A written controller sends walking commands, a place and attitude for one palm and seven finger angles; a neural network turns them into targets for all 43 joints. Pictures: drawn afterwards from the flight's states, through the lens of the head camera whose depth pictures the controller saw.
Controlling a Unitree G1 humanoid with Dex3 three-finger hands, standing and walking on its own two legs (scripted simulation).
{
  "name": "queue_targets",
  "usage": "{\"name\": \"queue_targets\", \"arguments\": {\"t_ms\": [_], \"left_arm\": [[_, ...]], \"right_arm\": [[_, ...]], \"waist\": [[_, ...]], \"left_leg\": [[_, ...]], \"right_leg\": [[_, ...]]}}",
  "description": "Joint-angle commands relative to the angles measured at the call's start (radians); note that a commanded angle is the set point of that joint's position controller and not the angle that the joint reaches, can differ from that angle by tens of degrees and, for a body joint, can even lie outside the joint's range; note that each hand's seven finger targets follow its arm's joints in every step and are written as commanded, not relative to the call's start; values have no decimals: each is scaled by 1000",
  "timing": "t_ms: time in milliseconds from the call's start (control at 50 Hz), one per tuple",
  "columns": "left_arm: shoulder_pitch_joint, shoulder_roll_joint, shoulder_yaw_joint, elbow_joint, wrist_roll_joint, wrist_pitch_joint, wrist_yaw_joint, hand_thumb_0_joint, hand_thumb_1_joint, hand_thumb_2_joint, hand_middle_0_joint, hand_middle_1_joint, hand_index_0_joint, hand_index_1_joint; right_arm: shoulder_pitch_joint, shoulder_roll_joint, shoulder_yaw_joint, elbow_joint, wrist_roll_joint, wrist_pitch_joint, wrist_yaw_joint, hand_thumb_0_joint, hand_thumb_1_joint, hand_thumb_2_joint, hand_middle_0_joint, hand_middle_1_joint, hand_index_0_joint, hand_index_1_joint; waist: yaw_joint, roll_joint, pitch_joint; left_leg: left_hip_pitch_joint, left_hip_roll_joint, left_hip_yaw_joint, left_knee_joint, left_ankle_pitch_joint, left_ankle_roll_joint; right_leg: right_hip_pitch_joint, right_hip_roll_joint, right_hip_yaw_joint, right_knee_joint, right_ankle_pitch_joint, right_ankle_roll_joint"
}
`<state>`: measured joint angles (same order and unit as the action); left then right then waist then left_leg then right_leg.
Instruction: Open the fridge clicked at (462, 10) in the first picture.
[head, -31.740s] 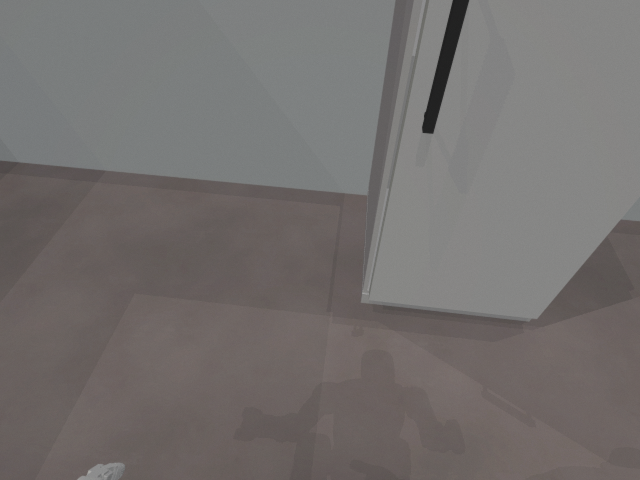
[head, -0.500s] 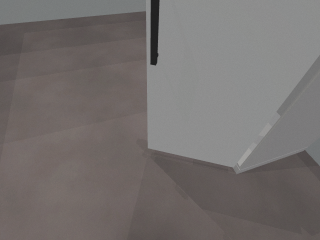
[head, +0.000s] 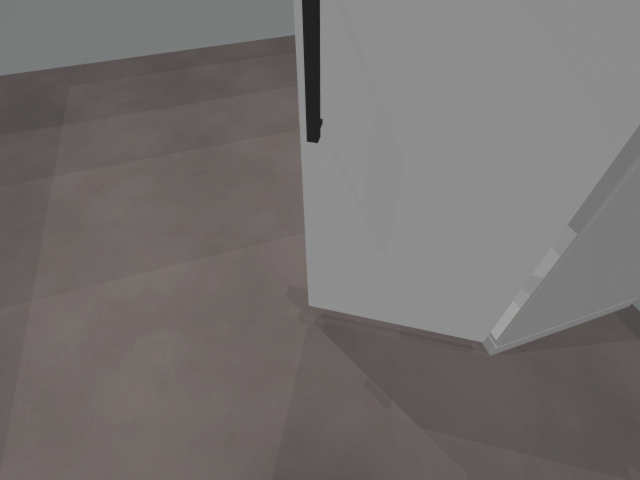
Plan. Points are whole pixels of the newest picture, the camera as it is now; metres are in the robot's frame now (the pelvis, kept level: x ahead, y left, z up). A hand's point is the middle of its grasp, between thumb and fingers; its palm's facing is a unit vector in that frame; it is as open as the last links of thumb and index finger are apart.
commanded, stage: let the arm hang, fingers relaxed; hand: left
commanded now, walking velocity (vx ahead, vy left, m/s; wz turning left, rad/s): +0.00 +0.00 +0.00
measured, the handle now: (315, 54) +0.71 +0.05 +0.19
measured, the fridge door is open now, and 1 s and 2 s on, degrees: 58 58 58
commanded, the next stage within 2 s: look to check the result in 0.28 s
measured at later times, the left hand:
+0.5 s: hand out of the picture +0.10 +0.23 -0.15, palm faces -0.02 -0.95 -0.31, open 7.4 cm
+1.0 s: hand out of the picture +0.13 +0.21 -0.15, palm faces -0.02 -0.95 -0.32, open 7.4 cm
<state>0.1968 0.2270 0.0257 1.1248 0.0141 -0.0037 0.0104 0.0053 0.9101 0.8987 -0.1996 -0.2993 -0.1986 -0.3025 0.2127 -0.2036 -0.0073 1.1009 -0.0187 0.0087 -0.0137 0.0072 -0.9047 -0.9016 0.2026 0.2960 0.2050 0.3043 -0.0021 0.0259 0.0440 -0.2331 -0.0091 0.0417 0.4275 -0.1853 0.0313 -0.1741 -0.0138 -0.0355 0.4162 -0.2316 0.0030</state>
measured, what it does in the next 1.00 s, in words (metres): stands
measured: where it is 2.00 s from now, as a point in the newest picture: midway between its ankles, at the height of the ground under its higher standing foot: outside the picture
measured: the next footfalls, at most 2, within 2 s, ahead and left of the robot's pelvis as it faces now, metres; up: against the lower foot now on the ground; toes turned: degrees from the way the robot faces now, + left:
none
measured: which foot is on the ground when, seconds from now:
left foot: down 0.00-1.00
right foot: down 0.00-1.00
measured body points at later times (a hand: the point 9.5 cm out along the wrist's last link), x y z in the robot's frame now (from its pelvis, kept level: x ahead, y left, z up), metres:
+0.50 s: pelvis +0.02 -0.01 +0.01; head +0.04 -0.01 +0.45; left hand +0.10 +0.28 -0.13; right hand +0.09 -0.30 -0.13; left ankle +0.03 +0.10 -0.74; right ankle -0.01 -0.12 -0.74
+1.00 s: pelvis +0.04 -0.02 +0.01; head +0.06 -0.03 +0.46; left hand +0.13 +0.26 -0.13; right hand +0.13 -0.31 -0.13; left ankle +0.03 +0.10 -0.74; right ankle +0.00 -0.12 -0.74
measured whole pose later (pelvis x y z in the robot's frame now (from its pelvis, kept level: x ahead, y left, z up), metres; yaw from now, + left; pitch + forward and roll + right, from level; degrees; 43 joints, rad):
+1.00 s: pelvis +0.04 -0.02 +0.01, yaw -1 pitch +0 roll +0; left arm 0.09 0.31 0.02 1.12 0.01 -0.02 0.00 0.01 0.91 0.90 -0.20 -0.30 -0.20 -0.30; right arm 0.08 -0.32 0.00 1.12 -0.01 0.00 -0.01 0.01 -0.90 -0.90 0.20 0.30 0.21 0.30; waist -0.01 0.01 0.05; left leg -0.11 0.01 0.04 0.30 -0.18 -0.01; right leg -0.05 0.01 -0.03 0.29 -0.23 -0.02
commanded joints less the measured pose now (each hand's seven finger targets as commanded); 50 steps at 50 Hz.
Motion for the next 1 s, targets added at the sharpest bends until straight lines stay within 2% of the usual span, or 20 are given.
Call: {"name": "queue_targets", "arguments": {"t_ms": [0,200,280,520,800,840,980], "left_arm": [[3,153,22,-44,3,-18,9,0,900,900,-200,-300,-200,-300],[-76,210,26,-63,2,-26,2,0,900,900,-200,-300,-200,-300],[-94,233,30,-66,1,-33,0,0,900,900,-200,-300,-200,-300],[-124,280,24,-53,-4,-33,-2,0,900,900,-200,-300,-200,-300],[-130,290,23,-54,-4,-35,2,0,900,900,-200,-300,-200,-300],[-122,290,26,-56,-2,-37,3,0,900,900,-200,-300,-200,-300],[-124,286,26,-60,-4,-37,5,0,900,900,-200,-300,-200,-300]], "right_arm": [[2,-167,-33,-33,-4,-24,-13,0,-900,-900,200,300,200,300],[-89,-235,-37,-35,-3,-31,-8,0,-900,-900,200,300,200,300],[-105,-260,-38,-38,-2,-36,-8,0,-900,-900,200,300,200,300],[-146,-313,-33,-33,1,-32,-9,0,-900,-900,200,300,200,300],[-157,-319,-30,-34,3,-32,-12,0,-900,-900,200,300,200,300],[-154,-316,-31,-36,3,-33,-12,0,-900,-900,200,300,200,300],[-151,-311,-31,-35,2,-32,-13,0,-900,-900,200,300,200,300]], "waist": [[-1,-29,-24],[-3,-7,-38],[-4,-21,-83],[-6,-25,-96],[-8,-27,-105],[-5,-33,-124],[-6,-24,-107]], "left_leg": [[26,120,-129,-104,63,5],[73,127,-127,-129,100,-3],[106,131,-124,-122,169,-4],[153,141,-119,-133,214,-9],[181,146,-107,-133,268,-15],[192,146,-105,-124,299,-14],[189,145,-99,-126,294,-18]], "right_leg": [[-14,-92,93,-87,54,-46],[7,-101,101,-118,84,-42],[46,-111,101,-119,160,-43],[74,-118,103,-145,215,-43],[101,-122,101,-146,301,-44],[114,-122,99,-141,336,-45],[117,-125,103,-144,356,-45]]}}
